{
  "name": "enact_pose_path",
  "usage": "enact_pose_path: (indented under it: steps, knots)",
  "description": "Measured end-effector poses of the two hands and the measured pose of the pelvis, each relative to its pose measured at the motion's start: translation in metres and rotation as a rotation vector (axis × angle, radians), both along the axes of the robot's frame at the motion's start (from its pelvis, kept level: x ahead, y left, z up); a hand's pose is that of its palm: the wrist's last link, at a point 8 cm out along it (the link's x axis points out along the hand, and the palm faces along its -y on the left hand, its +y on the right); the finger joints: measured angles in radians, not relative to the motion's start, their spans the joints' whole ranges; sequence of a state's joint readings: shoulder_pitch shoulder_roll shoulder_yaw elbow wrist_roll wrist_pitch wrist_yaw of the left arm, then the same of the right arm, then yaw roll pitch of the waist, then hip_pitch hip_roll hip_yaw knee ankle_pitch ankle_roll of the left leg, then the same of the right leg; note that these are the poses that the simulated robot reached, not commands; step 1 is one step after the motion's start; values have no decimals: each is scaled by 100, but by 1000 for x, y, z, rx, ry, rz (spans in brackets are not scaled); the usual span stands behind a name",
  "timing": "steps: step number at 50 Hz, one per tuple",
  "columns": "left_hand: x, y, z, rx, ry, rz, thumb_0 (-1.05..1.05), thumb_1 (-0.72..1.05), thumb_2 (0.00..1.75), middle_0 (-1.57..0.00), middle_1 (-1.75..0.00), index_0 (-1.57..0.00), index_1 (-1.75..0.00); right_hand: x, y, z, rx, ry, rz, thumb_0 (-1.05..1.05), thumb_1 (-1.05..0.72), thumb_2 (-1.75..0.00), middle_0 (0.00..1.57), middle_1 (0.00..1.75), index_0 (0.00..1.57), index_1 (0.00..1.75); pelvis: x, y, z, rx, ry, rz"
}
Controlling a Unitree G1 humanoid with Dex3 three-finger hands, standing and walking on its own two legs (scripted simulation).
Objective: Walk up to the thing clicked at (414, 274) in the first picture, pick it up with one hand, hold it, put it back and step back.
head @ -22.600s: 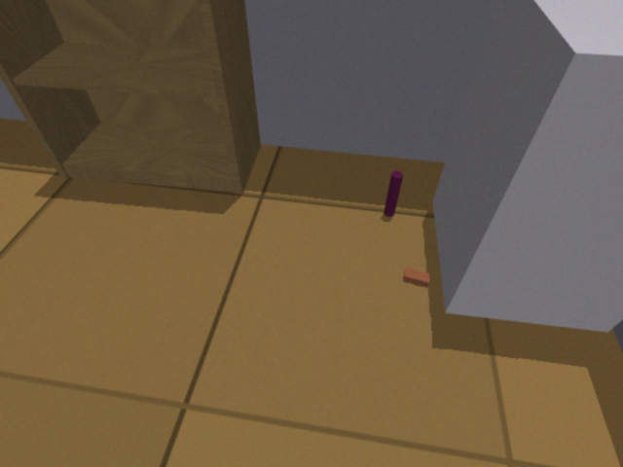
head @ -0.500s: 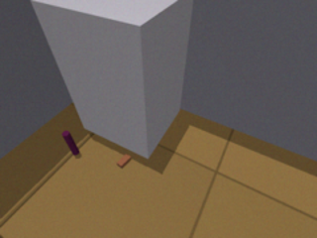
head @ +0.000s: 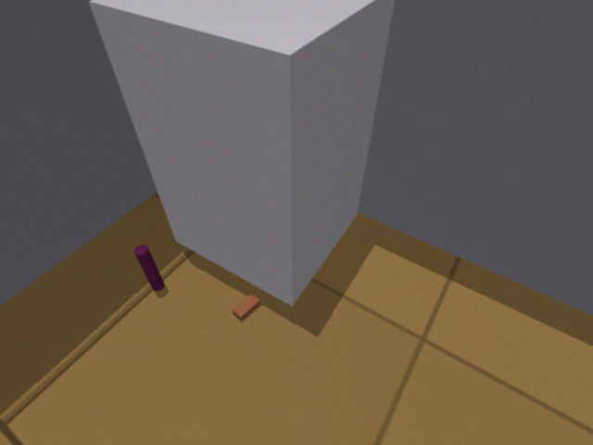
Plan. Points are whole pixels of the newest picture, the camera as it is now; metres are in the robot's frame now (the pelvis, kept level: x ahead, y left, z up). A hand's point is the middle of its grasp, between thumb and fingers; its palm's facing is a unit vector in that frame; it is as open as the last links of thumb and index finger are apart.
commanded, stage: walk up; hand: left
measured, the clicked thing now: (246, 307) +0.76 +0.23 -0.76
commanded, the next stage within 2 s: none
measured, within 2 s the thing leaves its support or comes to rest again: neither
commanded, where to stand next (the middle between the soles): +0.38 -0.02 m, yaw +2 degrees
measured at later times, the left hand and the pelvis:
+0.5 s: hand (138, 394) +0.24 +0.28 -0.14, palm faces -0.08 -0.93 -0.36, open 7.4 cm; pelvis +0.16 +0.01 -0.01, yaw -1 degrees
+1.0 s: hand (177, 350) +0.33 +0.25 -0.17, palm faces -0.01 -0.95 -0.32, open 7.4 cm; pelvis +0.25 -0.01 -0.02, yaw +1 degrees
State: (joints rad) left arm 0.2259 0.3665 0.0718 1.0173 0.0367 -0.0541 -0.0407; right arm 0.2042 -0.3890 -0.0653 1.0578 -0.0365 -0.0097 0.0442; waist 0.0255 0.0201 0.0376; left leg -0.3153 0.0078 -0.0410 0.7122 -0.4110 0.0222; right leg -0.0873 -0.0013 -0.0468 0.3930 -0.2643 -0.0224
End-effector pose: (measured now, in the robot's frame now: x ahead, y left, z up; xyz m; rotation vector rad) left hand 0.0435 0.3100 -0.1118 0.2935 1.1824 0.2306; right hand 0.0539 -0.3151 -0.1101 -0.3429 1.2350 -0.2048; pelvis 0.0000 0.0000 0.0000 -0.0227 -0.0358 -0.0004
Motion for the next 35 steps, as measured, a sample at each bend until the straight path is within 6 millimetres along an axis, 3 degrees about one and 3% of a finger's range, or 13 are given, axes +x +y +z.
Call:
enact_pose_path:
  steps: [4, 7, 13, 20, 28, 31, 35]
  knots:
    - [-6, 24, -5, 8, 61, 26, 1, 90, 90, -20, -30, -20, -30, 33, 5, 8, -25, -30, 32, 0, -91, -90, 21, 30, 20, 30, 22, 14, -3, -7, -4, 19]
    - [2, 43, -17, 12, 104, 25, 1, 90, 90, -20, -30, -20, -30, 55, 12, 9, -57, -75, 40, 0, -90, -90, 21, 30, 20, 30, 39, 26, -13, 18, -14, 13]
    - [51, 48, -14, 3, 100, -14, 1, 90, 90, -20, -30, -20, -30, 72, 26, 20, -57, -95, 13, 0, -90, -90, 21, 30, 20, 30, 74, 33, -6, 30, -16, 7]
    - [127, 35, -1, -5, 45, -89, 1, 90, 90, -20, -30, -20, -30, 91, 23, 16, -29, -71, -9, 0, -90, -90, 21, 30, 20, 30, 119, 26, -1, 38, -21, -6]
    - [228, -1, 6, 41, -110, -120, 1, 90, 90, -20, -30, -20, -30, 137, -8, -20, 2, -41, -24, 0, -90, -90, 21, 30, 20, 30, 178, -6, -22, 25, -33, 3]
    - [247, -14, 13, 34, -156, -107, 1, 90, 90, -20, -30, -20, -30, 165, -12, -22, 10, -37, -2, 1, -90, -90, 21, 30, 20, 30, 192, -13, -19, 37, -37, 5]
    - [257, -23, 19, 30, -138, -100, 1, 90, 90, -20, -30, -20, -30, 201, -14, -13, 17, -68, 27, 1, -90, -90, 21, 30, 20, 30, 211, -15, -10, 35, -24, 4]
